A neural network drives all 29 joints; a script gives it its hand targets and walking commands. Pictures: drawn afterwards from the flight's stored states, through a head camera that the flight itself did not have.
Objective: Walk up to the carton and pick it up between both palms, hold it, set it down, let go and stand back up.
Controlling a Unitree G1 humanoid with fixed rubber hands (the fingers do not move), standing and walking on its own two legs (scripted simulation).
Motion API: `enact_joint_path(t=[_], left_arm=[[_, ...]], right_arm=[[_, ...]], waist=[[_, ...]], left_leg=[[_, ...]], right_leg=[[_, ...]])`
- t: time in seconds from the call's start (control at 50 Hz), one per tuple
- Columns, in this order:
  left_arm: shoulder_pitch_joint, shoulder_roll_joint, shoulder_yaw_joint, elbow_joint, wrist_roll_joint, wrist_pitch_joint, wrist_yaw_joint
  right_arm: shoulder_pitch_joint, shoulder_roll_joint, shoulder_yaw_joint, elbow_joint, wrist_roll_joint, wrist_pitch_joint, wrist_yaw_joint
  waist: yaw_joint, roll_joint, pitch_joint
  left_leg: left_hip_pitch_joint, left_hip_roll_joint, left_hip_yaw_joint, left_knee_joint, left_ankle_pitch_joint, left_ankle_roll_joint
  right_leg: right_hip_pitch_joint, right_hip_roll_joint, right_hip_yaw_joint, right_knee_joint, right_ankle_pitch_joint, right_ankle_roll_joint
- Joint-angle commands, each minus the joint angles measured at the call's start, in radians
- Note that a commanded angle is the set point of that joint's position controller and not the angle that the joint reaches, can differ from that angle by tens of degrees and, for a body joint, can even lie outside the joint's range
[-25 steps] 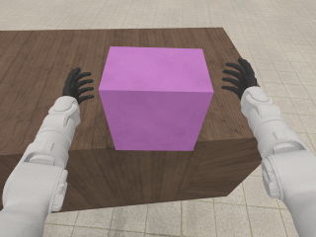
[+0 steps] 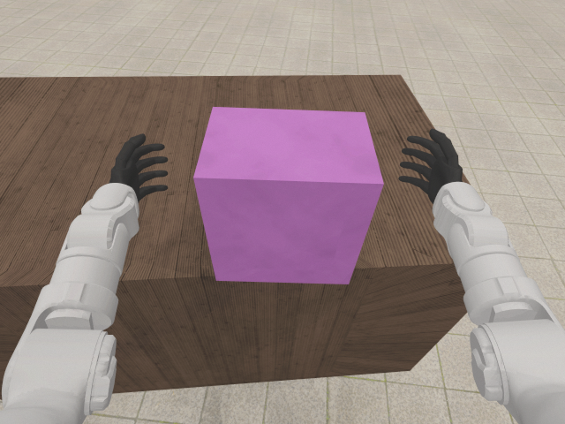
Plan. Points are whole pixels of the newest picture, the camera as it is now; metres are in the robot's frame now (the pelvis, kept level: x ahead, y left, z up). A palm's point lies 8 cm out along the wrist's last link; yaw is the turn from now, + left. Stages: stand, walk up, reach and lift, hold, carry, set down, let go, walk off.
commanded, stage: set down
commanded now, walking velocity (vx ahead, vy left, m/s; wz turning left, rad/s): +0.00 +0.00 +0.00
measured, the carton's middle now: (285, 202) +0.45 -0.01 +0.05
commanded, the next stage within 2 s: none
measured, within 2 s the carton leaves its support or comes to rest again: neither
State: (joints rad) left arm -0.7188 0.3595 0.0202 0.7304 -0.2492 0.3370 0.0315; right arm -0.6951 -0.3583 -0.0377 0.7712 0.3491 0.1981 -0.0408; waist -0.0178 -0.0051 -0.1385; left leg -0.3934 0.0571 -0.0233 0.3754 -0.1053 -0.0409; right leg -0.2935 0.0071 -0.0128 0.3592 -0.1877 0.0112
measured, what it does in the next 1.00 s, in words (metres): stands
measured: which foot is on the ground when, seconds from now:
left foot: down 0.00-1.00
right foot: down 0.00-1.00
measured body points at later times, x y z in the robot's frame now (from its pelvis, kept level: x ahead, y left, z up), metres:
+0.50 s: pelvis +0.00 +0.00 +0.00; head -0.01 +0.00 +0.45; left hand +0.39 +0.22 +0.10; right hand +0.37 -0.24 +0.10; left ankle +0.05 +0.14 -0.74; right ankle -0.01 -0.13 -0.74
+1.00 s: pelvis +0.00 +0.01 +0.00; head +0.01 +0.01 +0.45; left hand +0.34 +0.21 +0.05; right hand +0.32 -0.24 +0.06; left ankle +0.05 +0.14 -0.74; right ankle -0.01 -0.13 -0.74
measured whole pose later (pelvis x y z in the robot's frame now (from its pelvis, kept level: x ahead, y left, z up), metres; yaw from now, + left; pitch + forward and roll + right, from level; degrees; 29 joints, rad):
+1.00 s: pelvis +0.00 +0.01 +0.00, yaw -2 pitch +0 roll +0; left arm -0.26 0.23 0.08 0.37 -0.16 0.30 0.02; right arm -0.24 -0.31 -0.01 0.45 0.29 0.09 -0.04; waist 0.00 -0.01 0.00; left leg -0.24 0.04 0.02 0.38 -0.13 -0.03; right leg -0.17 -0.01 0.03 0.39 -0.22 0.02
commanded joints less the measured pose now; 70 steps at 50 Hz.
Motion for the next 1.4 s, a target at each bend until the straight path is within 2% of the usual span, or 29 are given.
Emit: enact_joint_path(t=[0.0,0.06,0.08,0.12,0.14,0.16,0.18,0.22,0.24,0.26,0.28,0.34,0.38,0.42,0.46,0.5,0.54,0.64,0.68,0.76,1.14,1.16,1.18,1.24,1.26,1.3,1.32,1.34,1.38], left_arm=[[-0.387,0.184,0.050,-0.277,-0.004,-0.051,0.000],[-0.491,0.180,0.037,-0.305,-0.024,-0.068,-0.007],[-0.132,0.092,0.037,-0.320,0.021,-0.072,-0.018],[-0.499,0.179,0.055,-0.369,-0.023,-0.084,-0.011],[-0.221,0.139,0.052,-0.397,-0.008,-0.097,-0.010],[-0.682,0.262,0.051,-0.287,-0.049,-0.089,-0.012],[-0.297,0.170,0.055,-0.421,-0.054,-0.100,0.013],[-0.554,0.223,0.060,-0.316,-0.055,-0.083,-0.004],[-0.210,0.159,0.061,-0.434,-0.051,-0.092,0.009],[-0.145,0.134,0.063,-0.239,0.015,-0.081,-0.019],[-0.491,0.192,0.083,-0.245,-0.012,-0.073,-0.028],[-0.211,0.175,0.080,-0.343,-0.015,-0.088,-0.006],[-0.430,0.165,0.120,-0.285,0.022,-0.071,-0.023],[-0.048,0.098,0.104,-0.313,0.054,-0.073,-0.014],[-0.413,0.150,0.122,-0.292,0.051,-0.060,-0.039],[-0.015,0.073,0.112,-0.279,0.102,-0.077,-0.039],[-0.432,0.163,0.130,-0.471,0.053,-0.062,-0.033],[0.154,-0.017,0.126,-0.423,0.132,-0.065,-0.031],[-0.230,0.103,0.109,-0.459,0.079,-0.063,-0.025],[0.103,0.015,0.104,-0.518,0.100,-0.083,-0.002],[0.156,-0.011,0.098,-0.726,0.084,-0.159,0.005],[0.436,-0.072,0.079,-0.555,0.132,-0.164,-0.003],[0.154,-0.005,0.101,-0.608,0.108,-0.168,-0.009],[0.491,-0.087,0.093,-0.515,0.151,-0.188,-0.008],[0.154,0.007,0.103,-0.730,0.092,-0.205,-0.002],[0.489,-0.079,0.088,-0.538,0.154,-0.214,-0.016],[0.233,-0.004,0.098,-0.763,0.087,-0.238,0.002],[0.555,-0.084,0.064,-0.658,0.110,-0.250,0.007],[0.469,-0.081,0.076,-0.610,0.125,-0.243,-0.015]], right_arm=[[-0.332,-0.181,-0.032,-0.241,0.012,-0.045,0.007],[-0.434,-0.196,-0.076,-0.282,-0.004,-0.059,0.010],[-0.081,-0.145,-0.015,-0.263,0.000,-0.082,0.015],[-0.427,-0.192,-0.091,-0.364,-0.016,-0.083,0.013],[-0.157,-0.173,-0.052,-0.382,-0.004,-0.101,0.017],[-0.608,-0.232,-0.115,-0.385,-0.044,-0.074,0.013],[-0.216,-0.170,-0.065,-0.443,-0.003,-0.083,0.021],[-0.480,-0.206,-0.120,-0.407,-0.051,-0.061,0.019],[-0.159,-0.161,-0.062,-0.492,-0.010,-0.084,0.027],[-0.099,-0.149,-0.029,-0.326,-0.049,-0.083,0.024],[-0.450,-0.208,-0.105,-0.366,-0.075,-0.075,0.017],[-0.138,-0.164,-0.057,-0.448,-0.047,-0.089,0.011],[-0.399,-0.173,-0.077,-0.385,-0.045,-0.075,0.001],[0.007,-0.134,-0.003,-0.343,-0.023,-0.091,0.006],[-0.387,-0.186,-0.071,-0.368,-0.058,-0.092,-0.012],[0.009,-0.128,0.005,-0.333,-0.059,-0.121,-0.011],[-0.393,-0.189,-0.079,-0.480,-0.045,-0.115,-0.019],[0.161,-0.088,0.001,-0.365,-0.051,-0.139,-0.006],[-0.188,-0.151,-0.070,-0.442,-0.082,-0.124,-0.013],[0.125,-0.103,-0.029,-0.434,-0.053,-0.147,0.004],[0.138,-0.108,-0.053,-0.667,-0.069,-0.230,0.006],[0.401,-0.054,-0.010,-0.489,-0.089,-0.232,0.010],[0.141,-0.103,-0.061,-0.576,-0.109,-0.230,0.000],[0.460,-0.038,-0.001,-0.472,-0.106,-0.238,0.005],[0.154,-0.097,-0.062,-0.705,-0.100,-0.250,-0.006],[0.446,-0.033,0.009,-0.522,-0.115,-0.254,-0.001],[0.222,-0.081,-0.058,-0.720,-0.098,-0.270,-0.004],[0.526,-0.017,0.000,-0.592,-0.085,-0.278,0.007],[0.438,-0.046,-0.012,-0.589,-0.120,-0.270,-0.005]], waist=[[-0.009,0.024,-0.488],[-0.024,0.074,-0.480],[-0.007,0.061,-0.441],[-0.010,0.068,-0.510],[0.001,0.039,-0.452],[-0.013,0.040,-0.476],[0.015,0.018,-0.472],[-0.001,0.034,-0.511],[0.024,-0.004,-0.537],[-0.003,-0.026,-0.416],[-0.008,0.002,-0.470],[0.036,-0.042,-0.418],[0.030,0.005,-0.415],[0.038,-0.040,-0.342],[0.014,-0.001,-0.423],[0.020,-0.059,-0.303],[0.014,0.005,-0.412],[0.015,-0.016,-0.260],[-0.004,0.005,-0.304],[0.005,0.010,-0.243],[0.037,-0.001,-0.241],[0.021,-0.029,-0.104],[0.018,-0.006,-0.172],[0.027,-0.019,-0.065],[0.032,0.003,-0.239],[0.018,-0.033,-0.073],[0.035,0.009,-0.232],[0.037,-0.011,-0.090],[0.008,-0.016,-0.095]], left_leg=[[0.345,-0.069,0.028,0.010,0.212,0.018],[0.314,-0.064,0.024,0.009,0.171,0.007],[0.419,-0.062,0.022,0.015,0.289,0.003],[0.339,-0.068,0.040,0.022,0.184,-0.002],[0.399,-0.062,0.026,0.028,0.250,-0.002],[0.238,-0.069,0.040,0.025,0.094,0.013],[0.376,-0.060,0.033,0.015,0.178,0.013],[0.257,-0.067,0.039,0.004,0.095,0.026],[0.378,-0.061,0.033,0.016,0.209,0.019],[0.328,-0.066,0.023,0.028,0.222,0.016],[0.219,-0.070,0.038,0.012,0.107,0.026],[0.290,-0.071,0.050,0.010,0.120,0.030],[0.228,-0.078,0.057,-0.015,0.069,0.031],[0.357,-0.071,0.054,0.001,0.177,0.018],[0.243,-0.081,0.068,-0.009,0.095,0.019],[0.312,-0.083,0.071,0.001,0.157,0.017],[0.273,-0.088,0.084,-0.014,0.081,0.016],[0.381,-0.078,0.068,-0.011,0.167,0.006],[0.272,-0.087,0.093,-0.008,0.056,0.012],[0.367,-0.074,0.070,-0.012,0.117,0.000],[0.348,-0.076,0.092,-0.039,0.074,0.001],[0.387,-0.073,0.086,-0.037,0.096,0.001],[0.337,-0.081,0.091,-0.043,0.024,0.005],[0.395,-0.081,0.082,-0.041,0.112,-0.002],[0.334,-0.087,0.096,-0.041,0.062,0.002],[0.379,-0.087,0.086,-0.034,0.124,0.003],[0.358,-0.084,0.091,-0.040,0.102,-0.001],[0.409,-0.079,0.089,-0.030,0.160,-0.009],[0.373,-0.082,0.087,-0.036,0.118,-0.005]], right_leg=[[0.130,0.044,-0.009,-0.016,0.336,0.036],[0.083,0.038,-0.013,-0.012,0.272,0.036],[0.162,0.043,-0.007,-0.010,0.408,0.028],[0.080,0.039,-0.016,-0.001,0.284,0.026],[0.108,0.047,-0.018,0.003,0.352,0.028],[0.002,0.034,-0.013,-0.001,0.180,0.028],[0.088,0.039,-0.006,0.003,0.284,0.022],[0.078,0.028,0.003,0.005,0.207,0.024],[0.142,0.044,-0.003,0.019,0.337,0.029],[0.140,0.042,0.001,0.023,0.365,0.027],[0.114,0.030,0.007,0.025,0.249,0.033],[0.131,0.034,0.008,0.028,0.272,0.026],[0.148,0.029,0.021,0.016,0.219,0.023],[0.187,0.042,0.011,0.013,0.328,0.021],[0.169,0.034,0.013,0.015,0.256,0.036],[0.214,0.044,0.009,0.013,0.339,0.032],[0.158,0.043,0.010,0.004,0.225,0.028],[0.220,0.045,0.014,-0.010,0.301,0.014],[0.124,0.041,0.009,0.001,0.201,0.012],[0.152,0.047,0.008,-0.005,0.235,-0.002],[0.194,0.041,0.015,-0.015,0.184,-0.007],[0.190,0.042,0.017,-0.028,0.206,-0.012],[0.152,0.028,0.024,-0.040,0.128,-0.007],[0.178,0.029,0.030,-0.044,0.218,-0.006],[0.186,0.022,0.035,-0.033,0.183,0.003],[0.210,0.023,0.040,-0.041,0.268,-0.001],[0.200,0.023,0.032,-0.020,0.229,0.001],[0.194,0.036,0.028,-0.022,0.272,-0.007],[0.209,0.019,0.039,-0.037,0.254,-0.006]])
